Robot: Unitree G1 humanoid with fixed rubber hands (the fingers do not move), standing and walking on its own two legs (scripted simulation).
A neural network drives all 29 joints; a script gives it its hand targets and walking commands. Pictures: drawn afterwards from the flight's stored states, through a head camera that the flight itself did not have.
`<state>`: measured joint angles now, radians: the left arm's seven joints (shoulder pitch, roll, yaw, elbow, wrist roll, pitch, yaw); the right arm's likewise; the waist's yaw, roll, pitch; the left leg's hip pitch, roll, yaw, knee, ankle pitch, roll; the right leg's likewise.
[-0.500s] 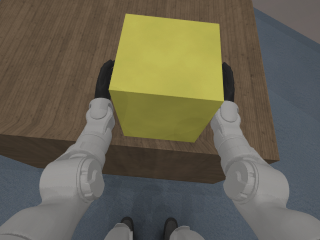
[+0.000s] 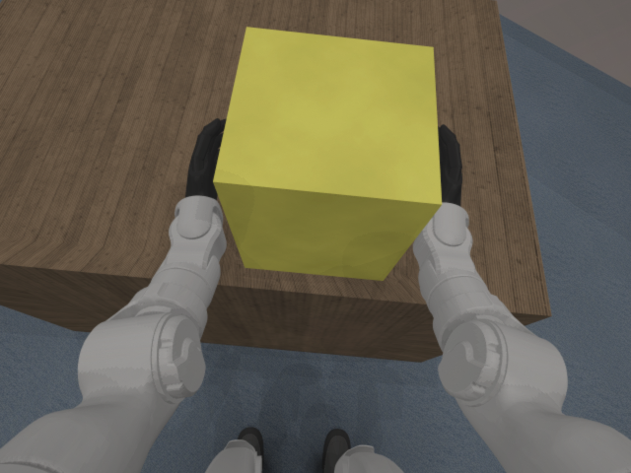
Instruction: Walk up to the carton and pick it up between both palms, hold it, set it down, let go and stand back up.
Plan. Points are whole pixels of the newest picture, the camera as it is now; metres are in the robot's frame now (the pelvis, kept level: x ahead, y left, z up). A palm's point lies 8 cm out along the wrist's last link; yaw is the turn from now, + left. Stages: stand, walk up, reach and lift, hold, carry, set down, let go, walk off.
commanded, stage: reach and lift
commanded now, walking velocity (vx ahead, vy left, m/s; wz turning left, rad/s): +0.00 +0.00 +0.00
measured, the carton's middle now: (325, 173) +0.47 +0.00 +0.01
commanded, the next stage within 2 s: none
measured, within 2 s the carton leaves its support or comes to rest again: leaves its support in 0.14 s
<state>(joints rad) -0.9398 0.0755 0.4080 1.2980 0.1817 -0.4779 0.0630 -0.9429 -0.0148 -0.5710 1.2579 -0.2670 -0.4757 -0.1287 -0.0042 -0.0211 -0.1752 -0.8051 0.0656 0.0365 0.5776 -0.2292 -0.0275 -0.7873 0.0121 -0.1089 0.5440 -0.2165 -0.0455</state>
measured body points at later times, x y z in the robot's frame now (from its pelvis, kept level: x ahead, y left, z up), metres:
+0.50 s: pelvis +0.00 +0.00 +0.00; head +0.13 +0.01 +0.43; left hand +0.45 +0.16 +0.02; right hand +0.45 -0.15 +0.03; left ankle +0.00 +0.13 -0.72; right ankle +0.00 -0.09 -0.72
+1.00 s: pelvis -0.01 +0.00 +0.00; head +0.11 +0.01 +0.43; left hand +0.43 +0.15 +0.02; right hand +0.43 -0.15 +0.04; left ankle +0.00 +0.13 -0.72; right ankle +0.00 -0.09 -0.72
